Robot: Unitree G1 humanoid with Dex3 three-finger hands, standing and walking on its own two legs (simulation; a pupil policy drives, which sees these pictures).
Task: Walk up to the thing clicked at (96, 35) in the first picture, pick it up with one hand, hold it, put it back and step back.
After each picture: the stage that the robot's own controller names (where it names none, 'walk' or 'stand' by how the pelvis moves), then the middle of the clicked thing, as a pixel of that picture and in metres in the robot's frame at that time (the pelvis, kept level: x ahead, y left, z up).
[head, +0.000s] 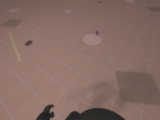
stand; (97, 33) +2.07 -0.04 -0.72
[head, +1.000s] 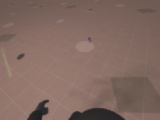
walk; (89, 40) +1.93 +0.23 -0.70
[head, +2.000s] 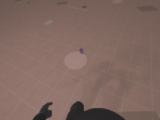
walk; (81, 51) +1.31 +0.35 -0.72
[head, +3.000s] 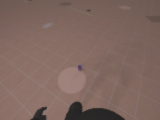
walk; (79, 68) +0.86 +0.27 -0.71
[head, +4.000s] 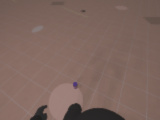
walk; (75, 85) +0.51 +0.23 -0.69
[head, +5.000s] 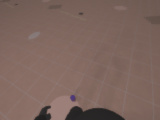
stand; (73, 98) +0.32 +0.25 -0.70
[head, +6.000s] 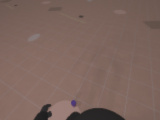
stand; (73, 103) +0.28 +0.22 -0.72
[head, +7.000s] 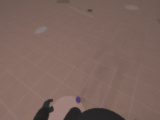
stand; (78, 100) +0.29 +0.15 -0.71
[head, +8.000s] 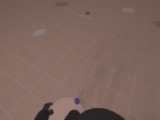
stand; (77, 101) +0.30 +0.16 -0.72
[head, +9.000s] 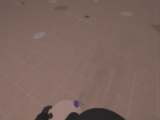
stand; (76, 104) +0.29 +0.17 -0.72
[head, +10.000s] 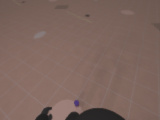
stand; (76, 103) +0.28 +0.17 -0.72
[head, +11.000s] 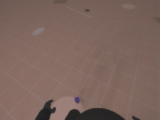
go down; (77, 100) +0.29 +0.17 -0.72
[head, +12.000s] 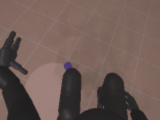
go down; (68, 67) +0.37 +0.19 -0.29
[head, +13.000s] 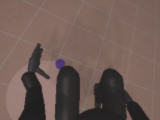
close in; (60, 64) +0.36 +0.20 -0.23
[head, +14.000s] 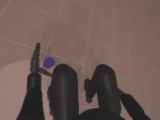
close; (48, 63) +0.36 +0.21 -0.22
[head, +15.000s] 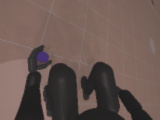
close; (42, 60) +0.37 +0.21 -0.21
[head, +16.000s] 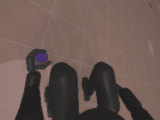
lift; (42, 60) +0.36 +0.22 -0.20
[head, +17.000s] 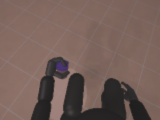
lift; (62, 70) +0.30 +0.22 -0.03
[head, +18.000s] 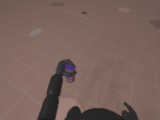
lift; (70, 72) +0.32 +0.16 +0.04
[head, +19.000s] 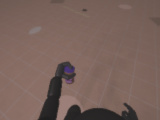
hold; (69, 74) +0.31 +0.17 +0.01
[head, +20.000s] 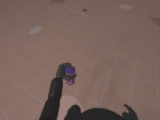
hold; (70, 75) +0.31 +0.16 +0.01
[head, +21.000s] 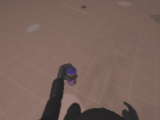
crouch; (71, 76) +0.31 +0.15 -0.01
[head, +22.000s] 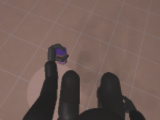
lower; (62, 56) +0.42 +0.20 -0.09
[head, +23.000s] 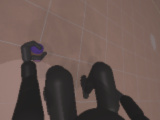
lower; (37, 53) +0.41 +0.24 -0.21
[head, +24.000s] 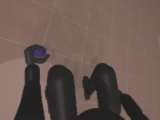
lower; (40, 55) +0.38 +0.25 -0.21
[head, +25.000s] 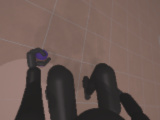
lower; (41, 59) +0.38 +0.24 -0.21
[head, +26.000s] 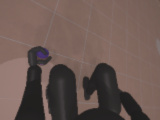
lower; (42, 57) +0.38 +0.23 -0.21
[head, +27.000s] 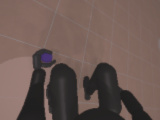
open; (46, 60) +0.36 +0.21 -0.23
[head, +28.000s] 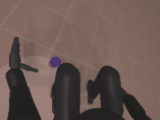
stand; (54, 62) +0.35 +0.19 -0.22
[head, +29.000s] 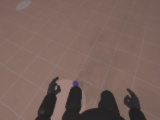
stand; (75, 84) +0.33 +0.16 -0.54
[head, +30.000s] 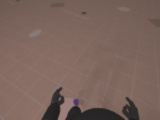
stand; (76, 102) +0.29 +0.17 -0.66
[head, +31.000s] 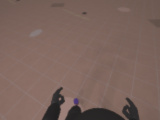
stand; (76, 102) +0.30 +0.16 -0.67
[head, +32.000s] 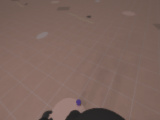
stand; (78, 103) +0.31 +0.15 -0.72
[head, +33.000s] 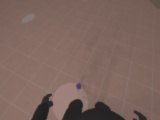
walk; (78, 86) +0.36 +0.13 -0.70
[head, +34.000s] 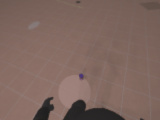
walk; (81, 77) +0.58 +0.18 -0.70
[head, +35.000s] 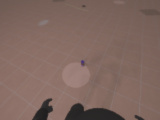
stand; (82, 63) +0.92 +0.20 -0.69
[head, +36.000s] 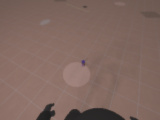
stand; (83, 63) +0.95 +0.18 -0.72
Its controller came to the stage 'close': yes
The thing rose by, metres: 0.72
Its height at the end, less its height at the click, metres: +0.00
